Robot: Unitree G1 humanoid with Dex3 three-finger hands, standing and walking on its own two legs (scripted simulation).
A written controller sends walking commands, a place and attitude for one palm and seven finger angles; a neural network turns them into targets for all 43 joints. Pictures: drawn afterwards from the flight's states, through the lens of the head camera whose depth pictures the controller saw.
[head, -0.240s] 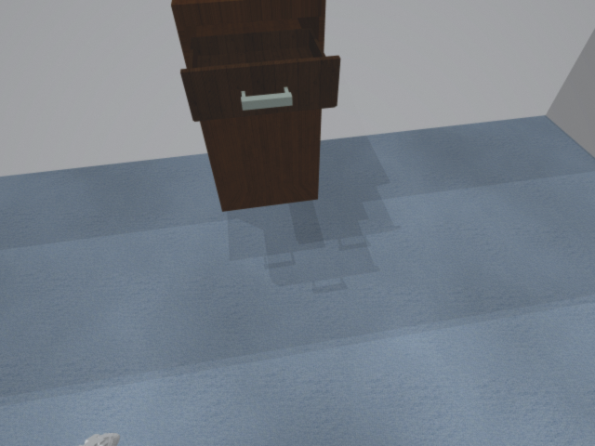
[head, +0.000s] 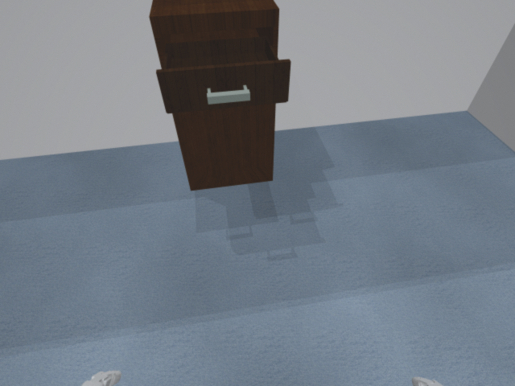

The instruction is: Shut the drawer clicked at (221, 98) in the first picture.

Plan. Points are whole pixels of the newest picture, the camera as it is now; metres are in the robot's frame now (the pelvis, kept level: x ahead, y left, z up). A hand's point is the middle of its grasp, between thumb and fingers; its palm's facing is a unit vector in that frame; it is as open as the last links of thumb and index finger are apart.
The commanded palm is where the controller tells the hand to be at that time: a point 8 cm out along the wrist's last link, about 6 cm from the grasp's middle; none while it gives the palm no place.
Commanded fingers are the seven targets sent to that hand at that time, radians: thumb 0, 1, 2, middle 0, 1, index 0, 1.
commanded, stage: stand and wait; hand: left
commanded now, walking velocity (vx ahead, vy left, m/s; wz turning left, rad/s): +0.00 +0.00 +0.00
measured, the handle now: (227, 93) +0.94 +0.16 -0.02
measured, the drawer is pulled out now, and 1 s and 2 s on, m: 0.30 0.30 0.30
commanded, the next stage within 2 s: look at it before walking up in 0.80 s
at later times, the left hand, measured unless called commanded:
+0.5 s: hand out of the picture +0.05 +0.24 -0.15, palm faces -0.02 -0.94 -0.34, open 7.4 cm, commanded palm none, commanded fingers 0.00 0.90 0.90 -0.20 -0.30 -0.20 -0.30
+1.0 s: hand out of the picture +0.05 +0.24 -0.15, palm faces -0.02 -0.95 -0.32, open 7.4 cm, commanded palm none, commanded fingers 0.00 0.90 0.90 -0.20 -0.30 -0.20 -0.30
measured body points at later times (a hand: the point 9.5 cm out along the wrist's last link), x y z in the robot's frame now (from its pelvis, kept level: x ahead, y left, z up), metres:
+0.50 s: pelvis -0.01 -0.01 +0.00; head -0.01 -0.01 +0.45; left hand +0.05 +0.29 -0.13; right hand +0.05 -0.30 -0.14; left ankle -0.02 +0.13 -0.74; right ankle -0.02 -0.11 -0.74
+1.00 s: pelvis -0.02 +0.00 +0.01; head -0.02 -0.01 +0.46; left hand +0.05 +0.29 -0.13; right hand +0.05 -0.29 -0.14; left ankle -0.02 +0.13 -0.74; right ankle -0.02 -0.11 -0.74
